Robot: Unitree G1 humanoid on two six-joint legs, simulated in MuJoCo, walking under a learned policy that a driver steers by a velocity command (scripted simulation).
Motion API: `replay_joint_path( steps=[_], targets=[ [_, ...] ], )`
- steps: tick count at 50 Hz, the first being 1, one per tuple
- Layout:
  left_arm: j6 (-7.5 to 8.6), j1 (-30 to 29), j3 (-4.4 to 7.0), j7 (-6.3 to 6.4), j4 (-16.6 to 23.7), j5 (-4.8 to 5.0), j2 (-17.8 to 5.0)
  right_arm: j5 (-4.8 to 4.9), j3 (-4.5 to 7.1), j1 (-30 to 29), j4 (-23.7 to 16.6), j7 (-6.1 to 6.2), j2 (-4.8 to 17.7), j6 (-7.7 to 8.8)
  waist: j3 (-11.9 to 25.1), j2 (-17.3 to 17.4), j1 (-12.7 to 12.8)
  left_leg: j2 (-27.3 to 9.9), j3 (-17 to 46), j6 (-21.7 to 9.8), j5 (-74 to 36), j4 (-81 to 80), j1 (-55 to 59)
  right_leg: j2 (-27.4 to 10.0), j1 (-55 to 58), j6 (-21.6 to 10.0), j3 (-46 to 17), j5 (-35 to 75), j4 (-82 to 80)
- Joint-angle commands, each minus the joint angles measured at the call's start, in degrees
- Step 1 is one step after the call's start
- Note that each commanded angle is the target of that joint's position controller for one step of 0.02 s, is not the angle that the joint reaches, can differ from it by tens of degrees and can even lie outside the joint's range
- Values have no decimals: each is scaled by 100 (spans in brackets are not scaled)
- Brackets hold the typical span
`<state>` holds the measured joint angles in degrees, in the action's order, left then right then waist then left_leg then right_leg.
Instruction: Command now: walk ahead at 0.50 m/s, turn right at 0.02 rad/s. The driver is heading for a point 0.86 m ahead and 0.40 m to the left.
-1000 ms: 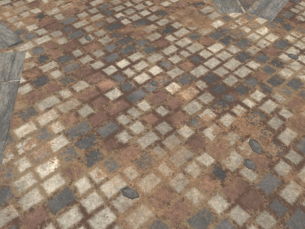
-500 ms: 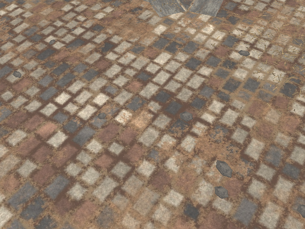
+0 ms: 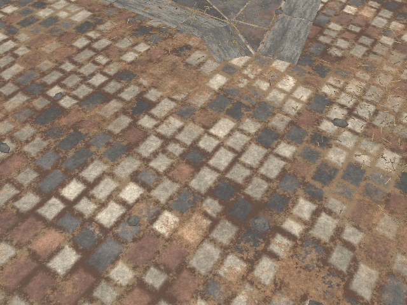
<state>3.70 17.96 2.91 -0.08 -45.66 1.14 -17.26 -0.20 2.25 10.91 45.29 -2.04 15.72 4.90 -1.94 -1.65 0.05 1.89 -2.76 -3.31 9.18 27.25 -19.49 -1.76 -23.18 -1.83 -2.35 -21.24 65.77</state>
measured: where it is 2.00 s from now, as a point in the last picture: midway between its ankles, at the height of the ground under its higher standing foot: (119, 195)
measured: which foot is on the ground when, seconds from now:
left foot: down 0.00-0.38, up 0.40-0.86, down 0.88-1.00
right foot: up 0.00-0.34, down 0.36-0.86, up 0.88-1.00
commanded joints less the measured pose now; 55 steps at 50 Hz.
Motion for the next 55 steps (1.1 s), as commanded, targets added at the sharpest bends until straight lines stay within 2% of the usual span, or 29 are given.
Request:
replay_joint_path(
  steps=[1,5,9,12,15,17,18,19,20,21,22,23,25,29,33,36,39,41,42,43,44,45,46,47,48,49,50,53,55],
  targets=[
    [33,50,150,26,397,-43,-464,-37,137,132,-220,13,615,99,359,714,16,-1476,1851,-1006,-286,-1715,1059,-555,-1094,67,-212,516,-150],
    [17,-580,101,74,635,-151,-309,41,216,370,-51,98,871,104,76,504,-35,-1335,1420,-1115,-1021,-1980,897,-565,-1399,338,-121,1343,-1361],
    [131,-1414,37,-4,798,-112,-152,125,269,722,86,204,1006,12,-26,498,-309,-1068,1092,-873,-929,-1883,890,-256,-978,459,-10,2487,-2956],
    [208,-1898,40,-89,923,-51,-205,173,293,1059,207,241,1034,-72,-81,549,-457,-1214,1341,-844,-699,-1623,1122,-100,-786,458,-58,2607,-3483],
    [285,-1846,117,-134,930,-31,-444,179,345,1058,215,296,1087,-152,-25,694,-283,-1415,1750,-696,-560,-1187,1438,-63,-426,310,-189,2154,-3846],
    [325,-1105,238,-99,719,-42,-665,151,330,967,178,304,1001,-199,322,724,141,-1207,1725,-507,-1076,-423,1309,12,696,81,-26,1820,-4107],
    [347,-310,344,-53,577,-123,-927,92,229,942,93,284,717,-195,998,503,508,-834,1494,-319,-896,772,815,-427,2021,-194,-345,1761,-3939],
    [307,411,474,-9,499,-217,-1432,57,83,1362,-111,275,221,-139,1963,-689,547,-67,826,62,746,2800,-925,-1756,4145,-799,-2106,1251,-3950],
    [240,590,442,-45,407,-172,-1299,181,59,1593,-204,265,262,-68,2300,-1809,467,53,922,169,2584,4043,-2125,-2340,4548,-1277,-3960,29,-4686],
    [232,263,305,-48,465,-129,-813,277,218,1281,-175,270,849,-67,1487,-1035,516,-295,1142,159,2190,4559,-2529,-2133,3898,-1069,-3425,-566,-4873],
    [218,-43,236,-34,489,-116,-596,264,261,881,-252,271,935,-89,926,-668,467,-511,985,160,1700,4570,-2547,-1918,3204,-885,-2574,-253,-4950],
    [212,-351,183,-41,458,-130,-440,216,270,723,-286,270,859,-120,555,-435,322,-680,921,197,1312,4363,-2363,-1671,2560,-811,-1975,308,-5129],
    [243,-685,152,-36,395,-177,-304,194,290,732,-325,235,657,-235,223,-597,74,-928,910,249,878,4007,-1916,-1399,1791,-744,-1144,1014,-5472],
    [329,-707,253,-5,199,-174,-508,155,253,450,-555,209,411,-382,28,-289,-5,-1007,855,389,277,3405,-2053,-1418,1587,-912,-246,1982,-5815],
    [269,-638,310,45,72,-157,-706,153,196,-94,-751,75,309,-335,-78,-162,160,-935,595,361,-827,2090,-1896,-1269,1757,-800,595,2373,-5862],
    [193,-387,358,68,-53,-92,-859,144,157,-663,-978,-28,266,-323,-240,-79,367,-849,313,253,-1012,1394,-1811,-1357,2063,-716,930,2417,-5825],
    [81,-231,417,62,-170,8,-1007,141,186,-948,-1189,-101,368,-350,-325,-109,371,-732,124,44,-545,1025,-1810,-1525,2617,-582,1124,2940,-5512],
    [3,-285,469,79,-172,71,-1181,118,280,-733,-1232,-116,546,-383,-69,-271,135,-401,-187,-184,47,952,-1239,-1529,2831,-462,1319,4692,-4791],
    [-45,-335,488,87,-162,103,-1246,121,382,-253,-1140,-104,713,-405,237,-307,-171,-150,-358,-333,233,876,-565,-1458,2794,-385,1438,5528,-4016],
    [-78,-397,454,98,-139,117,-1178,143,556,652,-895,-53,986,-426,700,-179,-675,134,-428,-539,-75,537,729,-1244,2351,-209,1618,5629,-2817],
    [-51,-265,338,110,-54,-56,-896,178,760,1589,-663,70,1483,-491,1219,487,-1010,-422,665,-869,-90,403,2489,-988,914,76,1641,3826,-1013],
    [102,218,69,32,300,-265,-78,217,795,1260,-757,84,2081,-416,1708,1938,-219,-1817,4017,-1956,1097,-312,4082,213,-1582,401,971,-1220,872],
    [306,-440,137,-36,332,-41,-578,172,632,1377,-941,36,1535,-306,2174,1118,-693,-2085,4944,-1997,1763,-1101,4184,191,-2150,290,-238,-1284,1371],
    [410,-933,204,-69,498,155,-831,114,534,1183,-880,12,1240,-207,1345,829,-711,-1958,4170,-1714,1297,-1192,3630,-42,-2549,144,-216,-694,1240],
    [465,-956,173,-30,483,79,-738,118,490,866,-897,18,1113,-159,938,400,-455,-1720,3521,-1528,698,-1146,2840,-285,-2300,83,-227,-199,762],
    [463,-908,200,13,405,-79,-753,105,433,486,-957,37,931,-157,650,279,-215,-1491,2960,-1388,23,-1170,2102,-449,-1896,124,-238,92,256],
    [405,-774,231,8,369,-122,-785,29,382,276,-1053,68,819,-149,578,424,-20,-1350,2672,-1345,-453,-1272,1621,-553,-1491,155,-295,306,7],
    [233,-770,211,4,394,-201,-597,57,396,290,-1052,152,895,-115,442,371,94,-1158,2201,-1396,-1243,-1481,966,-470,-1192,408,-151,677,-681],
    [194,-1184,157,13,533,-218,-458,81,437,473,-973,233,1024,-116,263,364,-15,-1009,1943,-1310,-1323,-1519,786,-358,-1290,557,-106,1323,-1465]
  ],
)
